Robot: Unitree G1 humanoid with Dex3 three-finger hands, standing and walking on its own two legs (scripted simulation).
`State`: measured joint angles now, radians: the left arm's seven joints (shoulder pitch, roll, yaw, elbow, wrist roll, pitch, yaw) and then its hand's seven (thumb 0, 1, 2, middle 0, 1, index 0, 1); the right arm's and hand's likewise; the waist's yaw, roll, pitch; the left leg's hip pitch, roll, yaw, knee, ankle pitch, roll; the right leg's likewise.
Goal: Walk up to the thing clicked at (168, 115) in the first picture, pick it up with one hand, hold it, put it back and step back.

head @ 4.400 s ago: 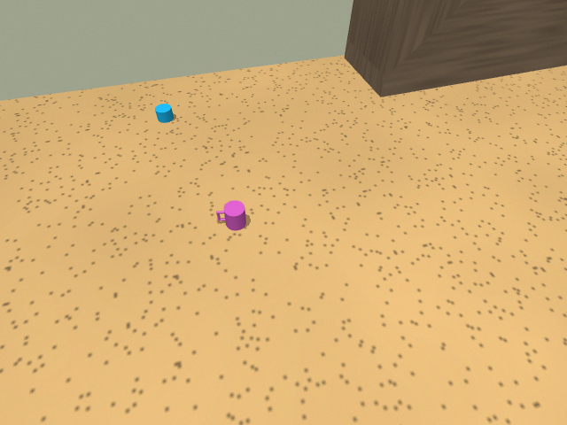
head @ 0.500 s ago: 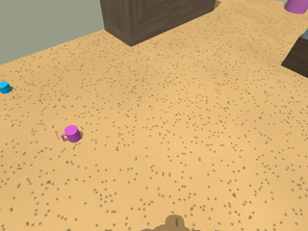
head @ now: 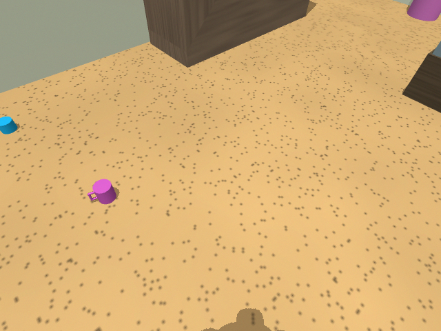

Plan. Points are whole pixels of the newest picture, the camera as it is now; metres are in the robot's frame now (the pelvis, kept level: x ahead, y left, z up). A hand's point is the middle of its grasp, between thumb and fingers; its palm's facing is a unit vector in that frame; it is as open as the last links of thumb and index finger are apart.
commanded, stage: stand
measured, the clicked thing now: (6, 125) +1.38 +1.39 -0.75
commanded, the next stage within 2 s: walk up in 0.98 s
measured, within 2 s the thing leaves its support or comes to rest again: neither
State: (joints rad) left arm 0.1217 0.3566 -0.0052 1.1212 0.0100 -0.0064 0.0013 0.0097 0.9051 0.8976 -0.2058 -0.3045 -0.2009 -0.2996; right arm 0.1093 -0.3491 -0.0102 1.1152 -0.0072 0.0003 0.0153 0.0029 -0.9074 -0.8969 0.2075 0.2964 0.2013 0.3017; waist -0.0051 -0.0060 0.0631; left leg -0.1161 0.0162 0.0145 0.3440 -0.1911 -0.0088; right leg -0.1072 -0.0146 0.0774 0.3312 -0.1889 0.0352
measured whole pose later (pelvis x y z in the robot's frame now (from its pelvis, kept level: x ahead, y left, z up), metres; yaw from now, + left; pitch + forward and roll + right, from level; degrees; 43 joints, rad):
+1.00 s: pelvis +0.00 +0.00 +0.00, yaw +0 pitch -2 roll +0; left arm 0.13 0.36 0.00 1.10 0.02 0.00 -0.01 0.01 0.91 0.90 -0.21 -0.30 -0.20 -0.30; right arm 0.12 -0.35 -0.02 1.10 -0.01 0.00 0.02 0.00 -0.91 -0.90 0.21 0.30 0.20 0.30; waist 0.00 -0.01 0.06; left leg -0.12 0.01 0.01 0.36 -0.22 0.00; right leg -0.11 -0.02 0.07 0.35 -0.23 0.03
